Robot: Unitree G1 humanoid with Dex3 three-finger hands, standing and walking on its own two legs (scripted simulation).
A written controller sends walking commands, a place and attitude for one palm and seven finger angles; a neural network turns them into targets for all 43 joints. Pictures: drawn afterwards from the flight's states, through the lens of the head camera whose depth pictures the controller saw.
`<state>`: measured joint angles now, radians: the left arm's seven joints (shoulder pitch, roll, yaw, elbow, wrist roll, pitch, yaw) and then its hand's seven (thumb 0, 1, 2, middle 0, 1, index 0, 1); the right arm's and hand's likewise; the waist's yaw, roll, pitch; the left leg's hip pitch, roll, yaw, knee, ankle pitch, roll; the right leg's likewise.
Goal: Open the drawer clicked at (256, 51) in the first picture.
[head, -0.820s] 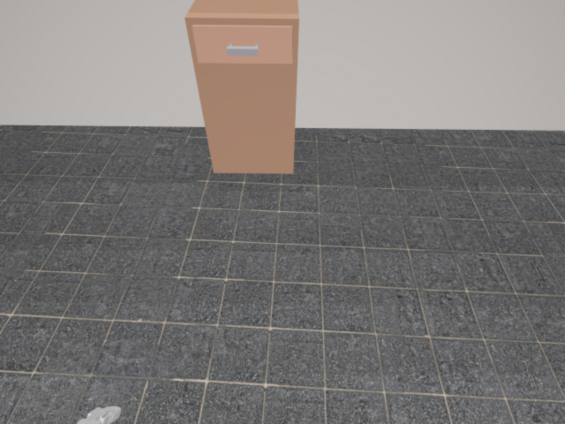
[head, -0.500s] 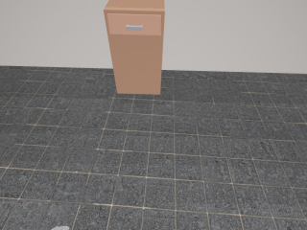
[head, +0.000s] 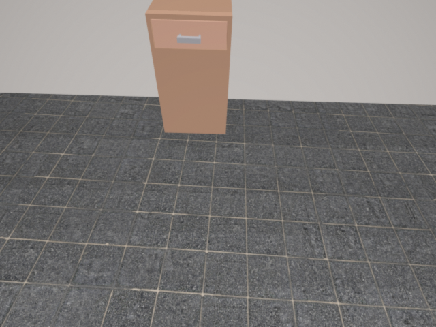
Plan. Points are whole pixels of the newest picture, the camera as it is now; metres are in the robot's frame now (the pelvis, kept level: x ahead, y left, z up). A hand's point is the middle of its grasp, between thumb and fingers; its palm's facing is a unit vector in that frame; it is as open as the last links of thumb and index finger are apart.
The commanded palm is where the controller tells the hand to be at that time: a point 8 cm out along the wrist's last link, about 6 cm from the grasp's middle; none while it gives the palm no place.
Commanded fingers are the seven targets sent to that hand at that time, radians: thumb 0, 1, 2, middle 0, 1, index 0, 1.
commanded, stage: look at it before walking up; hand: left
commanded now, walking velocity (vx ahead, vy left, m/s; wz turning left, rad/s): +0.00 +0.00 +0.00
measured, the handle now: (189, 37) +1.46 +0.23 -0.09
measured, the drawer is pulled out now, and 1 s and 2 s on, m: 0.00 0.00 0.00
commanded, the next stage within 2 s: walk to a spot facing it in 0.62 s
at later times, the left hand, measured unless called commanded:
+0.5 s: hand out of the picture +0.06 +0.25 -0.16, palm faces -0.03 -0.94 -0.33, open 7.3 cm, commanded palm none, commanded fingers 0.00 0.90 0.90 -0.20 -0.30 -0.20 -0.30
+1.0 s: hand out of the picture +0.03 +0.21 -0.19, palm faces +0.03 -0.98 -0.20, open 7.3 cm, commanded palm none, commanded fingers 0.00 0.90 0.90 -0.20 -0.30 -0.20 -0.30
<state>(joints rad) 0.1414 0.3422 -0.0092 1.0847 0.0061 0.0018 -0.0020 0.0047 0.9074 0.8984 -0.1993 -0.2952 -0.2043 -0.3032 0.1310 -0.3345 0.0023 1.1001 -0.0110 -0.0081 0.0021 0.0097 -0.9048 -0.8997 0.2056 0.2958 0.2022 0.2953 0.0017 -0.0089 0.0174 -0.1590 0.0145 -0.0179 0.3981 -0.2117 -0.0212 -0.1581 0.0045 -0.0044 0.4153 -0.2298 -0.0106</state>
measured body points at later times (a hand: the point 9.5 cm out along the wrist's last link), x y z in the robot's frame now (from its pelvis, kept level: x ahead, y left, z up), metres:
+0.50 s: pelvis +0.00 +0.00 +0.00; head -0.01 +0.01 +0.45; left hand +0.07 +0.30 -0.13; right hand +0.07 -0.29 -0.13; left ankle +0.00 +0.13 -0.74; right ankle +0.00 -0.11 -0.74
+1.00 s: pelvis +0.04 +0.01 -0.01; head +0.02 +0.03 +0.44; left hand +0.03 +0.26 -0.17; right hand +0.04 -0.24 -0.16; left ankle +0.00 +0.13 -0.74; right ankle +0.00 -0.11 -0.74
